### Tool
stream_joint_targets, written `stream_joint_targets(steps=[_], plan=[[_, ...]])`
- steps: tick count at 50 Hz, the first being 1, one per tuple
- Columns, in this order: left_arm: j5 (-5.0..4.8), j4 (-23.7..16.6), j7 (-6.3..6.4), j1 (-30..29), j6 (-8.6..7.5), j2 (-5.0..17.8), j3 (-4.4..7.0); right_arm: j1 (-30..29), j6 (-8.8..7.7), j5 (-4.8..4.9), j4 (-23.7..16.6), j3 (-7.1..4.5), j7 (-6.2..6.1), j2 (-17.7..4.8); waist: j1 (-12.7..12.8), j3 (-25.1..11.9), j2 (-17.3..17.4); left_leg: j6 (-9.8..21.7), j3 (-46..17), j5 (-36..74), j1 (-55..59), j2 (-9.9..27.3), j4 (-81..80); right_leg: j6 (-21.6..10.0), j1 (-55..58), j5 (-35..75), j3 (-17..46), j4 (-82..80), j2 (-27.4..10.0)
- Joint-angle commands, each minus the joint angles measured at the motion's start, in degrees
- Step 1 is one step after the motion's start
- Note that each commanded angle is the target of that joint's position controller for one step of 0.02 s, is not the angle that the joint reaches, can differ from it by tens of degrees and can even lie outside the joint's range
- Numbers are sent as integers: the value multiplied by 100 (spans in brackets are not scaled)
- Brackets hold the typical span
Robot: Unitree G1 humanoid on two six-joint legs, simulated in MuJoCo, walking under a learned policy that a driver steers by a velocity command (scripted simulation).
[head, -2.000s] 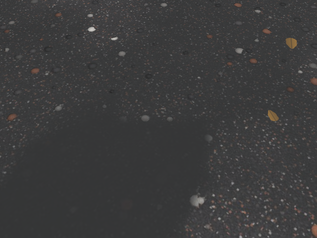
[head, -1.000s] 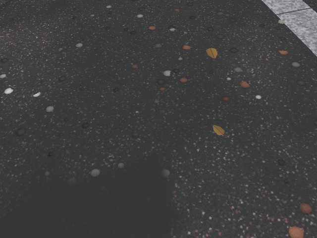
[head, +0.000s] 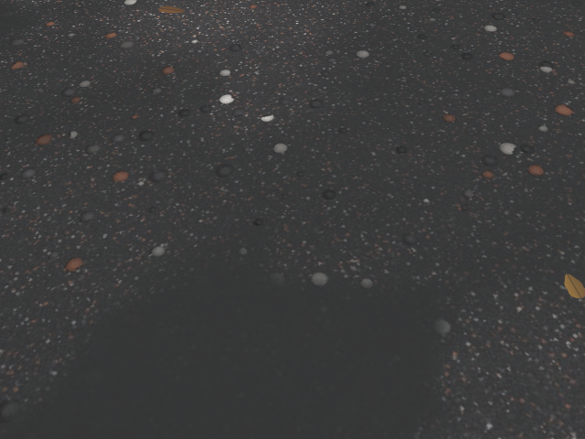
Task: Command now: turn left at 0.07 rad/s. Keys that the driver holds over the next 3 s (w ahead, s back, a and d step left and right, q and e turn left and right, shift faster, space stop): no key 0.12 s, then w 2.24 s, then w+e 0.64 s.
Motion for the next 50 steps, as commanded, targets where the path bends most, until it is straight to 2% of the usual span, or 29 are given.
stream_joint_targets(steps=[1, 2, 3, 5, 7, 9, 10, 12, 14, 17, 19, 20, 21, 22, 23, 25, 28, 31, 37, 40, 42, 43, 44, 45, 46, 47, 48, 49, 50], plan=[[-19, -97, 15, 94, -43, 919, 234, 261, -116, -43, 8, -56, -94, -446, -53, -491, -848, 90, -69, 1323, 630, 171, -1326, -326, 237, 1608, 1111, -415, -1060], [-27, -100, -15, 136, -79, 855, 220, 247, -172, -113, 23, -69, -114, -641, 16, -596, -579, 155, -478, 1715, 938, 573, -1186, -166, -26, 1258, 1040, -366, -952], [-77, -50, -41, 199, -79, 762, 217, 28, -196, -54, 133, -89, -83, -767, 236, -320, 26, 299, -523, 1826, 312, 646, -907, -95, 126, 673, 682, -616, -579], [-33, 149, -14, 44, -44, 831, 236, -4, -273, -58, 233, 1, -29, -458, 47, -137, 16, 321, -512, 1421, -83, 609, -1084, -79, 456, 586, 611, -489, -566], [-27, 303, -31, 112, -25, 817, 250, 177, -295, -67, 450, 29, -77, -458, 47, -257, 97, 339, -491, 858, -42, 528, -1223, -116, 570, 284, 583, -436, -539], [10, 369, -66, 142, 3, 862, 295, 311, -265, -90, 553, -48, -80, -655, 16, -71, 234, 595, -636, -1057, -215, 448, -1222, -229, 117, -1417, 404, -81, -252], [35, 352, -94, 51, 19, 851, 303, 389, -242, -106, 562, -73, -64, -708, -61, 229, 288, 761, -932, -1958, -338, 573, -1395, -263, -398, -2016, 369, 116, -146], [65, 219, -154, -257, -29, 650, 267, 740, -253, -84, 672, -153, -55, -888, -255, 665, 709, 1200, -1966, -2919, -256, 1261, -2083, -183, -1204, -1660, -115, 984, 82], [93, 143, -181, -329, -144, 648, 271, 653, -323, -110, 669, -202, -40, -889, -226, 800, 757, 1462, -2403, -2479, -161, 1752, -2374, -179, -1520, -1143, -199, 1576, -191], [46, 162, -262, -82, -305, 658, 303, 466, -449, -82, 669, -240, 10, -867, -7, 625, 622, 1334, -1744, -1439, -142, 1506, -2128, -256, -999, -1141, -309, 1045, -245], [4, 532, -236, 827, -365, 574, 338, 171, -479, -33, 614, -245, 35, -769, 436, 452, 395, 1064, -1046, -1027, -1053, 1006, -1522, -266, 760, -515, -575, 51, 71], [22, 765, -180, 1484, -400, 771, 414, 53, -523, -74, 537, -211, 36, -616, 680, 281, -56, 916, -674, -727, -1723, 712, -743, -299, 1756, -704, -76, -260, -160], [88, 878, -119, 2202, -449, 1366, 560, -107, -583, -28, 309, -67, 91, -118, 928, -56, -1543, 612, 220, -618, -2660, -43, 1228, -698, 2493, -2482, 2314, -1395, -1557], [58, 1043, -149, 2502, -420, 1524, 597, -229, -613, -126, 195, -138, 98, -409, 840, 72, -1580, 643, 230, -1136, -3189, -253, 2405, -1092, 2152, -3056, 3825, -1918, -2383], [67, 886, -155, 1898, -415, 1230, 516, -190, -625, -172, 244, -174, 125, -535, 437, 470, -797, 760, -71, -720, -3301, 146, 3026, -1139, 1665, -3050, 3439, -1823, -2315], [43, 661, -169, 1209, -502, 888, 420, -46, -690, -132, 377, -129, 241, -348, 84, 521, -473, 733, 42, 219, -3037, 518, 3017, -914, 1242, -1841, 2352, -1910, -1799], [13, 850, -150, 1503, -612, 693, 331, -164, -622, -221, 379, -108, 324, -280, 74, 245, -615, 496, 403, 801, -2927, 594, 2945, -794, 1437, 376, 1329, -1846, -1425], [-25, 1079, -125, 1945, -624, 624, 285, -710, -567, -209, 175, -61, 336, -158, 167, 265, -600, 314, 668, 1010, -3256, 573, 2645, -835, 1594, 1795, 803, -1728, -1329], [3, 1250, -90, 2059, -615, 656, 244, -1830, -564, -118, -329, 71, 327, 2, 319, 509, -763, 366, 1066, 1658, -2455, 313, 728, -805, 1215, 2690, 321, -1789, -1250], [-6, 1287, -69, 1844, -626, 747, 263, -1486, -597, -114, -315, -1, 242, -173, 35, 319, -737, 680, 1075, 1542, -1721, 119, 348, -688, 1508, 4189, 191, -1283, -1425], [9, 1279, -53, 1667, -584, 847, 295, -235, -662, -116, 80, -133, 146, -387, -491, -381, -700, 903, 1102, 1291, -462, -184, 80, -531, 1661, 5374, 25, 208, -1338], [-7, 1258, -61, 1620, -558, 848, 292, 667, -708, -165, 372, -222, 84, -530, -854, -831, -577, 1034, 940, 1356, 740, -29, -190, -443, 1093, 4718, -115, 1389, -1145], [-10, 1107, -78, 1798, -548, 558, 220, 1562, -734, -302, 515, -357, 20, -1024, -1002, -1517, 102, 1289, -667, 322, 2024, 1395, -297, -383, -26, 2418, -332, 3197, -792], [-180, 1108, -146, 2397, -540, 134, 195, 1497, -662, -242, 511, -427, 62, -1237, -552, -2112, 1337, 2093, -3728, -444, 2944, 2632, -1331, -187, -1817, -1652, -176, 5228, 341], [-30, 1050, -112, 1900, -520, 676, 313, 791, -640, -62, 405, -393, 123, -976, -419, -1329, 371, 1958, -3439, -834, 2232, 2361, -1637, -315, -2375, -1300, 352, 5499, -64], [-13, 899, -141, 1362, -553, 684, 341, 262, -677, -26, 300, -292, 136, -586, -289, -597, 81, 1835, -2485, -552, 1379, 2171, -1738, -347, -2431, -761, 311, 5269, -329], [-21, 865, -158, 1178, -573, 550, 326, 100, -739, -61, 344, -222, 149, -310, -122, -179, -170, 1686, -1871, 251, 659, 1921, -1933, -347, -2198, -502, 277, 4902, -527], [46, 835, -182, 1049, -514, 487, 343, 85, -800, -71, 434, -160, 134, -143, 57, -29, -194, 1435, -1333, 781, 203, 1582, -2021, -336, -1892, -386, 311, 4559, -685], [99, 882, -222, 1283, -431, 342, 312, 151, -845, -78, 518, -136, 112, -104, 198, -102, 30, 1409, -1058, 1144, -17, 1542, -2070, -270, -1600, -368, 269, 4370, -715]])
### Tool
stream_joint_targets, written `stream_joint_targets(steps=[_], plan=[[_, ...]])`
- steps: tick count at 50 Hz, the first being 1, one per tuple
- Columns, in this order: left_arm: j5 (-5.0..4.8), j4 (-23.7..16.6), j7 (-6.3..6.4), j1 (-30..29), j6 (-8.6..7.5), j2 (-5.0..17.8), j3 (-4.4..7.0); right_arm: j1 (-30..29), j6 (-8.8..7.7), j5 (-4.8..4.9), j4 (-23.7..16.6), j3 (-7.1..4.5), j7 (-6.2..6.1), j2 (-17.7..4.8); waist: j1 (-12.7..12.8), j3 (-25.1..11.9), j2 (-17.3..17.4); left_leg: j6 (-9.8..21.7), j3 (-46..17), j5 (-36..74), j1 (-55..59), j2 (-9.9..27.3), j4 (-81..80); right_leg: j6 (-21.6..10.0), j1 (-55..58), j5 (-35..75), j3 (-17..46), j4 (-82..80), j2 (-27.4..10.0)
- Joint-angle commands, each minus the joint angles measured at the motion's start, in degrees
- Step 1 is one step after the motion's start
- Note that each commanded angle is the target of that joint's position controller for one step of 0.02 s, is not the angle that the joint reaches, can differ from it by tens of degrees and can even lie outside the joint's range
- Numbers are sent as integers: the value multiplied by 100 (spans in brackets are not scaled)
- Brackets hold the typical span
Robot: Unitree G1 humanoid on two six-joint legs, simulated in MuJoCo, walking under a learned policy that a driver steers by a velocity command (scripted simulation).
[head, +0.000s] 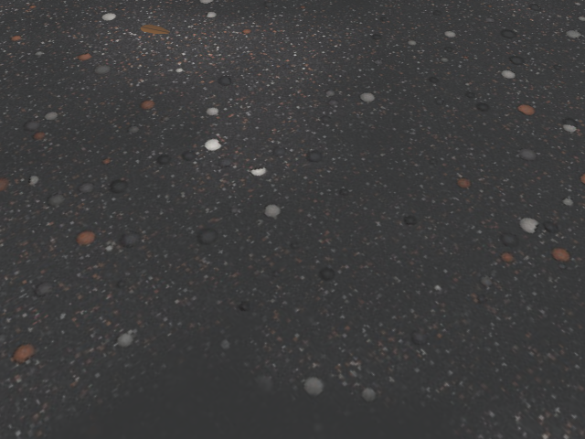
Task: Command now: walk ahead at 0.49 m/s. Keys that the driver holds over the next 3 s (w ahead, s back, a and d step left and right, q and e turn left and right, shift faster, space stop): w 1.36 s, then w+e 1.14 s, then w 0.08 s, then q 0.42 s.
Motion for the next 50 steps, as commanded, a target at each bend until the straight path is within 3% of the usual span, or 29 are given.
stream_joint_targets(steps=[1, 5, 9, 12, 16, 19, 20, 21, 22, 23, 24, 25, 26, 28, 30, 32, 38, 44, 47, 48, 49, 50], plan=[[99, -188, -72, 422, 90, 292, 82, 542, -190, 14, 52, -23, -19, -274, 90, -211, 339, 670, -2027, 413, 669, 1700, -1849, 50, -869, 244, 246, -82, -459], [121, -472, -140, -385, 209, 301, 97, 1025, -264, 49, 251, -43, -42, -475, 41, 54, 303, 672, -1499, 721, 765, 1529, -2154, 266, -1590, 799, -24, -774, -614], [60, -819, -160, -1364, 194, 265, 61, 1475, -230, 68, 367, 7, -49, -417, -206, 172, 323, 504, -1146, 1449, 1151, 1337, -2158, 415, -1971, 1544, -280, -1936, -581], [24, -998, -161, -1904, 173, 182, 4, 1807, -224, 54, 475, 30, -80, -415, -389, 172, 422, 414, -986, 1974, 1515, 1319, -2057, 394, -1854, 1879, -466, -2730, -412], [21, -1215, -138, -2370, 127, 244, 1, 2104, -176, -21, 619, 36, -146, -446, -503, 225, 487, 493, -987, 2663, 2330, 1560, -1748, 216, -1927, 1615, -542, -3311, -241], [16, -1165, -91, -1959, 51, 361, 64, 1880, -157, -53, 627, 4, -194, -563, -185, 27, 575, 381, -844, 4305, 2551, 1656, -1026, -66, -1105, 961, -645, -3689, 62], [19, -985, -46, -1376, 18, 459, 124, 1808, -147, -59, 628, -13, -193, -622, 59, -274, 611, 312, -789, 4950, 2531, 1612, -365, -187, -410, 812, -692, -3842, 250], [54, -661, 8, -410, -35, 574, 202, 1679, -128, -23, 602, -13, -177, -636, 477, -756, 488, 202, -611, 4824, 2188, 1430, 684, -341, 763, 1105, -718, -4228, 327], [200, -424, 81, 616, -77, 961, 330, 1613, -147, 44, 437, 38, -156, -501, 831, -1397, 179, 104, -483, 3146, 992, 1209, 2199, -636, 2333, 762, 304, -4259, -631], [278, -366, 83, 1013, -48, 1539, 487, 2339, -141, 271, 339, 151, -77, 142, 525, -2184, -1168, -190, -187, -1221, -1226, 99, 4552, -1562, 4035, 496, 3234, -4665, -2430], [26, -386, 22, 628, 38, 1221, 447, 1953, -129, 106, 398, -27, -108, -508, 500, -1964, -316, -85, -1001, -1851, -1784, 141, 5094, -1509, 3594, 159, 3753, -5180, -2246], [-46, -491, 8, -68, 32, 944, 364, 1429, -149, 74, 194, -60, -97, -510, 228, -983, -220, -49, -1043, -1324, -2029, 464, 4951, -1305, 2693, 216, 2720, -5322, -2050], [-24, -520, -19, -374, -18, 588, 278, 1157, -176, 61, 134, -49, -80, -423, 107, -562, 49, -50, -1029, -963, -1868, 658, 4621, -1130, 1976, 735, 2136, -5547, -1803], [-32, -364, 14, -408, -96, 252, 171, 1240, -40, -74, 158, -40, -27, -201, -239, -250, -44, -136, -994, -732, -1283, 879, 4060, -770, 1072, 1357, 1274, -5810, -1352], [-33, -192, 23, -100, -195, 311, 172, 1272, 77, -122, 165, -25, 33, -27, -333, -264, -135, -242, -878, -693, -1161, 877, 3828, -786, 931, 1977, 977, -5870, -1249], [-47, -109, 32, 80, -241, 454, 194, 878, 146, -126, 26, -41, 77, -71, -341, -131, -130, -344, -757, -358, -1481, 964, 3498, -754, 919, 2016, 694, -6049, -1114], [-54, 48, 33, 681, -211, 441, 139, -601, 153, -37, -482, 28, 113, -45, -13, 125, -173, -524, -405, 761, -1899, 975, 1769, -565, 1284, 2612, 233, -6186, -868], [23, 271, 118, 1218, -162, 501, 137, -1404, 90, -20, -798, 53, 85, -109, 219, 224, -248, -301, -260, 634, -1960, 754, 773, -609, 2360, 3319, 206, -5864, -1172], [55, 283, 166, 1010, -137, 610, 170, -1009, 10, -20, -742, -11, 42, -216, -75, 33, -300, -26, -146, -1, -1155, 462, 391, -479, 2568, 4850, 57, -5145, -1246], [53, 284, 164, 936, -123, 659, 184, -418, -27, -28, -551, -69, 2, -299, -321, -269, -302, 91, -75, -94, -431, 269, 203, -408, 2529, 5477, -16, -4465, -1177], [17, 254, 149, 817, -106, 647, 176, 555, -85, -74, -219, -150, -50, -424, -736, -769, -130, 249, -73, 202, 796, 221, -133, -288, 2121, 5307, -226, -3391, -955], [-49, 61, 129, 761, -117, 484, 115, 1608, -131, -223, -3, -282, -118, -865, -1076, -1470, 306, 570, -1307, -164, 2358, 1353, -169, -169, 893, 3491, -402, -1758, -688]])
Over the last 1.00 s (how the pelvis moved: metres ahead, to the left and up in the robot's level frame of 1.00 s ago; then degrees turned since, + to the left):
0.33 0.02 -0.01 -1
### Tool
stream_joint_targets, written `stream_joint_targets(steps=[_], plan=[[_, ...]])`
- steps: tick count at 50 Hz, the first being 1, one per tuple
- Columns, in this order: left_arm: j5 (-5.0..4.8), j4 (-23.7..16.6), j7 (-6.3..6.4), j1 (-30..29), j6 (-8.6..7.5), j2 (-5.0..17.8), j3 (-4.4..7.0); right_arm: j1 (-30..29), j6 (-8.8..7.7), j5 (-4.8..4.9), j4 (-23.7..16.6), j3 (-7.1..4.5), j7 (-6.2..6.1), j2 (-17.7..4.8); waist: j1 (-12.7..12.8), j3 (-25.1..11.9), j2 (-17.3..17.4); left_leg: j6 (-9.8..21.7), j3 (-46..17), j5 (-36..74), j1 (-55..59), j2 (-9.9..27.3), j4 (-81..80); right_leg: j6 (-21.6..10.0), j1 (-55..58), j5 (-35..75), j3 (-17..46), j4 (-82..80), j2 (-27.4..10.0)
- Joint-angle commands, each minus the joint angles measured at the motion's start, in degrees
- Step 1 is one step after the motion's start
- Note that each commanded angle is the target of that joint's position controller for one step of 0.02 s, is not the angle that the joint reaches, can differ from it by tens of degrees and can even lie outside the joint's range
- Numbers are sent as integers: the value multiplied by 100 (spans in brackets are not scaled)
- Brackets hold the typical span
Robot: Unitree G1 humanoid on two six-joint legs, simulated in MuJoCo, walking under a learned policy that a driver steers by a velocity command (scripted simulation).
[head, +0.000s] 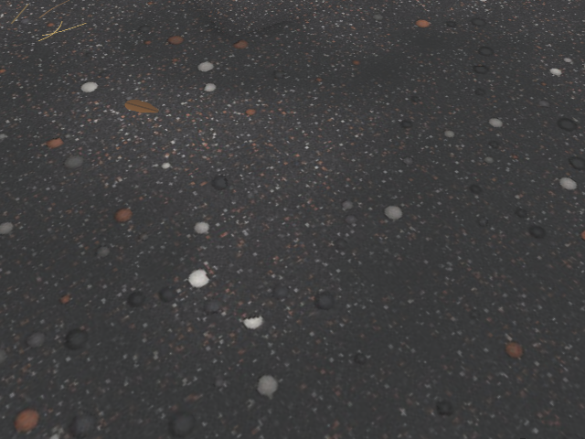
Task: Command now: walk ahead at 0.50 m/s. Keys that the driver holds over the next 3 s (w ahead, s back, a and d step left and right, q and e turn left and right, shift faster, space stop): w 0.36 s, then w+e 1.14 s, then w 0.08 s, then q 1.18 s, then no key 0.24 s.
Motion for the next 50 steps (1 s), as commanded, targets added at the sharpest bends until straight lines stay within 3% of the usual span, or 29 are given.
stream_joint_targets(steps=[1, 2, 3, 4, 6, 8, 10, 16, 21, 23, 25, 26, 27, 28, 29, 30, 31, 33, 34, 35, 37, 39, 42, 50], plan=[[-273, -451, -56, 624, -42, 170, 12, 2873, -53, -166, 519, -507, -109, -1676, -938, -2026, 1457, 1444, -4043, -900, 4526, 2552, -1015, -179, -3510, -126, -98, 4881, 173], [-109, -418, -31, 186, -15, 766, 174, 2421, 30, 67, 458, -470, -63, -1406, -885, -1661, 537, 1327, -4203, -1206, 4042, 2291, -1330, -277, -4006, -193, 723, 5335, -36], [-84, -599, -52, -325, -40, 750, 197, 1807, 23, 118, 363, -371, -47, -1075, -672, -824, 355, 1138, -3252, -1063, 3235, 2095, -1434, -307, -4205, 339, 749, 5201, -309], [-45, -641, -57, -615, -72, 681, 201, 1642, -46, 84, 381, -271, -7, -724, -561, -322, 8, 857, -2597, 183, 2493, 1776, -1535, -315, -3955, 695, 802, 4851, -490], [68, -589, -123, -421, 73, 439, 170, 1503, -97, 120, 475, -188, -68, -455, -210, -304, 254, 657, -1903, 62, 1834, 1410, -1871, -187, -3475, 918, 698, 4378, -697], [95, -622, -180, -500, 183, 355, 177, 1804, -185, 114, 635, -174, -81, -483, -145, -236, 273, 698, -1661, 604, 1664, 1315, -1965, -79, -3384, 961, 602, 4164, -689], [108, -765, -218, -895, 249, 346, 178, 2019, -225, 139, 721, -205, -102, -665, -140, -88, 257, 670, -1394, 573, 1652, 1217, -2148, 24, -3694, 1286, 486, 3814, -783], [30, -1269, -260, -2322, 262, 344, 108, 2585, -195, 134, 848, -154, -96, -652, -448, 175, 302, 550, -980, 971, 2005, 1016, -2327, 205, -4171, 2327, 191, 2208, -817], [-6, -1502, -252, -2961, 225, 348, 59, 3022, -182, 70, 1018, -160, -153, -692, -651, 263, 374, 508, -646, 1504, 2813, 1204, -2181, -4, -4143, 2430, 4, 1329, -606], [-5, -1584, -257, -3036, 198, 390, 75, 3036, -172, 31, 1070, -173, -202, -703, -610, 312, 376, 449, -483, 1884, 3108, 1355, -1999, -186, -4055, 2132, 4, 1125, -519], [13, -1537, -238, -2754, 163, 439, 121, 2884, -163, 20, 1070, -196, -245, -776, -415, 163, 408, 324, -207, 3273, 3245, 1397, -1419, -425, -3488, 1710, -156, 937, -256], [27, -1419, -213, -2351, 140, 503, 170, 2819, -145, 15, 1065, -215, -254, -846, -236, -84, 446, 265, -78, 4112, 3272, 1386, -791, -560, -2967, 1510, -272, 865, -44], [46, -1165, -188, -1598, 102, 572, 237, 2729, -105, 32, 1039, -226, -251, -894, 82, -477, 367, 170, 111, 4441, 3159, 1266, 196, -704, -2133, 1630, -395, 537, 190], [131, -888, -154, -681, 64, 837, 357, 2658, -95, 62, 932, -209, -252, -885, 429, -965, 247, 23, 260, 3595, 2279, 1135, 1470, -947, -783, 1677, 107, 432, -100], [228, -840, -96, 111, 65, 1525, 551, 2921, -122, 273, 625, -116, -166, -497, 483, -1764, -876, -289, 514, 999, 171, 419, 3832, -1768, 1129, 1423, 2674, 267, -1758], [30, -809, -140, -85, 173, 1541, 556, 2733, -166, 179, 550, -197, -111, -723, 300, -2006, -951, -327, -327, -2417, -939, -346, 4940, -2104, 1312, 1515, 4675, -687, -2350], [-78, -900, -156, -708, 209, 1445, 523, 2137, -188, 97, 343, -232, -79, -812, 86, -1130, -469, -249, -785, -1935, -1500, 121, 5050, -1919, 636, 1147, 3827, -742, -2100], [-81, -1003, -144, -1274, 185, 926, 388, 1763, -244, 91, 218, -228, -59, -742, -237, -244, 58, -286, -785, -1232, -1176, 512, 4192, -1483, -814, 1906, 2756, -1071, -1635], [-129, -992, -117, -1354, 160, 797, 340, 1833, -151, 3, 181, -222, -69, -683, -435, -153, 54, -373, -795, -1148, -829, 609, 3870, -1308, -1283, 2221, 2372, -1178, -1370], [-129, -983, -105, -1304, 111, 808, 331, 1911, -49, -55, 169, -208, -63, -606, -510, -199, -120, -468, -783, -1177, -568, 629, 3653, -1320, -1520, 2583, 2216, -1188, -1273], [-140, -931, -91, -1054, 30, 929, 356, 1771, 88, -89, 57, -203, -41, -556, -533, -236, -134, -639, -679, -1102, -603, 608, 3323, -1368, -1619, 2962, 2001, -1226, -1102], [-139, -935, -78, -843, 26, 1053, 379, 1280, 146, -72, -159, -211, -18, -604, -435, -113, -183, -782, -599, -687, -897, 626, 2832, -1307, -1636, 2871, 1936, -1352, -966], [-134, -927, -93, -416, 62, 1046, 377, 502, 182, -39, -473, -204, -2, -644, -160, -28, -255, -902, -579, -67, -1326, 583, 2071, -1136, -1309, 2926, 2056, -1367, -895], [-35, -989, 4, 251, 131, 1151, 393, -763, 102, 40, -1121, -88, 61, -697, 269, -46, -419, -793, -616, 196, -1503, 187, 753, -1028, -186, 4033, 2424, -716, -960]])
Over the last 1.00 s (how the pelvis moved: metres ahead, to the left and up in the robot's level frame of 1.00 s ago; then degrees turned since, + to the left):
0.55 -0.01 -0.01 0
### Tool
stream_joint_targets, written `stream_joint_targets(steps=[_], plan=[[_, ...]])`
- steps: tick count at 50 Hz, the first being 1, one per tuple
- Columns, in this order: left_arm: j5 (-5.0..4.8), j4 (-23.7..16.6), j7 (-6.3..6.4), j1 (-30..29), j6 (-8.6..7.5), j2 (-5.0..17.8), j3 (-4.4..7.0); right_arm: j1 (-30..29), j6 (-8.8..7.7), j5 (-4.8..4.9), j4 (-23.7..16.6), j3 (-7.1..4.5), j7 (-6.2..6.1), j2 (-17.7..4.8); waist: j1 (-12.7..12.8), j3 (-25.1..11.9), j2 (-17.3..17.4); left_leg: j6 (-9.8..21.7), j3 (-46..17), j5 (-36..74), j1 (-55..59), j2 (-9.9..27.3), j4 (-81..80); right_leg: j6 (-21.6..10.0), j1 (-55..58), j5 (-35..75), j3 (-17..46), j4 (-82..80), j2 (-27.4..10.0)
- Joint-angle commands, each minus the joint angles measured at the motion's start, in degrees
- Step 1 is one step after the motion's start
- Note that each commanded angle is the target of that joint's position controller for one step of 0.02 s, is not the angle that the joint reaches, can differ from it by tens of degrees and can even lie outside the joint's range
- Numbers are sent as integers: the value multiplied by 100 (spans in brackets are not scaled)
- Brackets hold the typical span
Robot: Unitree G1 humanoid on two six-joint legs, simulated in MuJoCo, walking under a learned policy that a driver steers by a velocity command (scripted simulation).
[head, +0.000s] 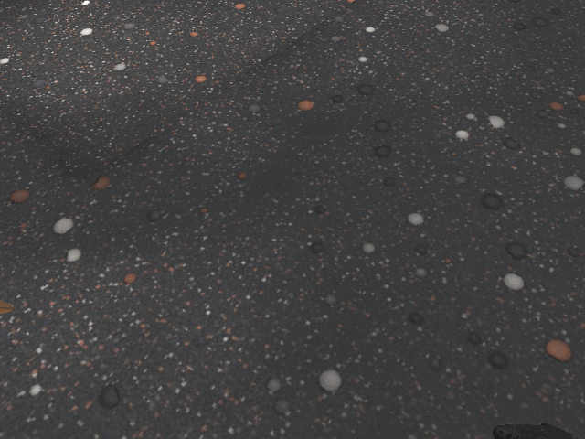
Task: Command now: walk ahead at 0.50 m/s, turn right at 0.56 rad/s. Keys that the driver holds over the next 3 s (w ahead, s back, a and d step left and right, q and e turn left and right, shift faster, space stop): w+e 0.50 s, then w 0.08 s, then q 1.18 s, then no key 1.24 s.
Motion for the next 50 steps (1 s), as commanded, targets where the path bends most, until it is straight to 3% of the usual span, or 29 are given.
stream_joint_targets(steps=[1, 3, 4, 5, 6, 7, 8, 9, 10, 12, 13, 15, 17, 23, 27, 29, 30, 31, 32, 33, 34, 35, 36, 37, 38, 39, 42, 46, 50], plan=[[51, -229, 82, 388, -22, 944, 196, -826, -155, 49, -706, -35, 6, -448, 3, 103, -665, 98, 99, -99, -167, -265, -485, -593, 384, 3120, 1212, 221, -1560], [60, -348, 116, 77, -26, 1066, 231, -359, -217, 73, -655, -64, -22, -589, -306, 7, -744, 249, 75, -390, 787, -404, -960, -377, 128, 3549, 1254, 552, -1539], [59, -416, 94, -107, -46, 1140, 250, 180, -253, 83, -505, -117, -70, -720, -547, -230, -733, 351, 149, -589, 1657, -579, -1117, -243, -105, 4130, 1211, 1007, -1418], [15, -456, 34, -237, -86, 1163, 254, 973, -321, 71, -292, -186, -139, -879, -936, -667, -485, 500, 136, -362, 2799, -531, -1463, -106, -396, 4243, 1001, 1952, -1121], [-62, -622, -28, -250, -145, 911, 187, 1855, -376, -52, -227, -281, -243, -1250, -1263, -1448, -27, 764, -844, -1173, 4208, 501, -1564, 9, -1150, 2985, 726, 3361, -779], [-268, -771, -13, 430, -126, 258, 63, 2043, -317, -194, -285, -382, -278, -1762, -916, -2163, 1262, 1365, -3248, -1243, 5738, 2188, -1856, 205, -2926, -1381, -9, 5037, 101], [-69, -703, 40, 505, -48, 807, 120, 1807, -213, -80, -289, -388, -246, -1498, -760, -2028, 992, 1606, -4265, -2037, 5251, 2267, -2210, 141, -3535, -1539, -156, 5739, -277], [39, -664, 19, 82, 10, 901, 148, 1375, -195, -30, -386, -252, -229, -918, -680, -1041, 220, 1459, -3326, -2264, 4324, 1961, -2381, 159, -3627, -938, -191, 5817, -599], [67, -718, -46, -279, 27, 809, 131, 1128, -210, -12, -372, -163, -204, -601, -654, -493, -107, 1305, -2387, -1730, 3626, 1602, -2534, 204, -3524, -534, -266, 5551, -789], [160, -777, -173, -457, 144, 680, 126, 1229, -262, 5, -212, -111, -216, -485, -534, -120, 234, 983, -1192, -706, 2965, 1072, -2800, 268, -3231, -292, -353, 5212, -1011], [156, -806, -218, -363, 213, 618, 115, 1326, -322, 32, -147, -129, -198, -573, -458, -200, 494, 1030, -977, -246, 2911, 1118, -2801, 307, -3144, -253, -422, 5206, -1009], [154, -939, -275, -626, 291, 564, 88, 1514, -429, 101, -55, -158, -152, -603, -446, -207, 417, 1136, -613, 391, 2985, 1171, -2900, 359, -3403, -109, -473, 5153, -1077], [164, -1115, -339, -1056, 317, 551, 65, 1621, -464, 104, -4, -180, -145, -645, -488, -123, 311, 1172, -253, 510, 3091, 1178, -3056, 411, -3785, 239, -517, 4974, -1173], [130, -1578, -487, -2247, 263, 363, -92, 1931, -431, 93, 175, -212, -141, -737, -695, 138, 280, 1010, 836, 884, 3164, 950, -3131, 427, -3656, 1419, -985, 3157, -1188], [187, -1807, -513, -2754, 252, 404, -126, 2345, -351, 90, 365, -246, -182, -901, -839, 276, 255, 936, 1073, 1406, 3636, 1161, -2951, 188, -3298, 1003, -1320, 2263, -1041], [235, -1795, -452, -2665, 237, 462, -104, 2486, -266, 81, 482, -254, -195, -1019, -766, 184, 325, 905, 1211, 2747, 3952, 1225, -2433, -10, -2890, 413, -1478, 1965, -760], [272, -1682, -404, -2335, 194, 470, -89, 2551, -218, 80, 555, -239, -200, -1046, -621, 23, 355, 886, 1247, 3798, 4005, 1214, -1825, -119, -2397, 228, -1500, 1770, -548], [321, -1396, -342, -1536, 107, 501, -53, 2554, -174, 108, 599, -201, -203, -1019, -266, -387, 237, 786, 1359, 4115, 3869, 1077, -878, -239, -1447, 606, -1478, 1267, -350], [424, -1108, -258, -690, 22, 671, 7, 2532, -175, 172, 549, -134, -198, -894, 97, -952, 58, 641, 1416, 3022, 3061, 874, 273, -354, -2, 1357, -1100, 1039, -718], [529, -1081, -159, -194, -14, 1329, 132, 2855, -198, 408, 201, 75, -105, -181, 107, -2083, -1244, 304, 1451, -963, 932, 140, 2532, -1113, 2344, 3463, 1249, 1331, -2966], [171, -1083, -54, 17, 39, 1480, 206, 2775, -128, 392, 282, -74, -190, -638, 188, -2752, -939, 273, 446, -3253, 707, -511, 3692, -1496, 2216, 6004, 2168, 1163, -3627], [28, -1030, -3, -347, 19, 1357, 159, 2298, -89, 388, 229, -118, -231, -653, 52, -2106, -541, 345, -300, -2880, 622, -317, 3640, -1240, 1554, 6673, 878, 1180, -3217], [11, -994, 6, -759, -13, 971, 41, 2253, -94, 361, 259, -57, -222, -469, -229, -1308, -613, 368, -227, -2654, 524, -110, 3120, -901, 780, 6090, 306, 903, -2975], [15, -984, 15, -1107, -28, 618, -72, 2290, -41, 258, 390, -85, -221, -479, -454, -698, -494, 367, -153, -2437, 598, 43, 2639, -517, 123, 5307, -78, 610, -2637], [-23, -1004, 41, -1409, -22, 455, -132, 2481, 61, 131, 484, -107, -201, -473, -681, -456, -691, 302, -40, -2168, 909, 57, 2408, -340, -434, 4875, -415, 350, -2426], [3, -1017, 43, -1451, -46, 400, -166, 2663, 157, 51, 599, -131, -178, -420, -755, -445, -738, 264, 31, -1911, 1316, -28, 2417, -247, -830, 5034, -698, 250, -2323], [17, -1004, 67, -1494, -136, 653, -92, 2668, 288, 81, 549, -190, -117, -296, -933, -576, -756, 187, 204, -1451, 1366, -169, 2450, -363, -1080, 4985, -1168, 94, -2268], [29, -929, 166, -1385, -51, 530, -116, 2003, 381, 23, 272, -215, -82, -281, -802, -310, -922, 152, 304, -960, 896, -34, 1705, -422, -1015, 3909, -1534, 38, -2221], [63, -831, 189, -1098, 56, 676, -52, 1508, 432, -6, 3, -165, -3, -212, -582, -297, -874, 252, 513, -1006, 1075, -59, 778, -520, -791, 3376, -1601, 214, -2440]])
Over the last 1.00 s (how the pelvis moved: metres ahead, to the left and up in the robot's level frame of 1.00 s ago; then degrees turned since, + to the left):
0.52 -0.05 0.02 -18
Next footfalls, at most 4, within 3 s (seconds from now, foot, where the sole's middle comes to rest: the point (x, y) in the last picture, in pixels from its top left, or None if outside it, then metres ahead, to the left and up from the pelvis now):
0.12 left None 0.25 0.13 -0.78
0.64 right None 0.44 -0.16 -0.78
1.16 left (340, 409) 0.53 0.01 -0.78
1.66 right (427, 426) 0.51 -0.18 -0.78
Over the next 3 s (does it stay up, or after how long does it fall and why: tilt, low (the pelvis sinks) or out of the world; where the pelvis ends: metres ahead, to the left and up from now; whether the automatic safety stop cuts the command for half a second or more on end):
stays up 0.41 -0.11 0.00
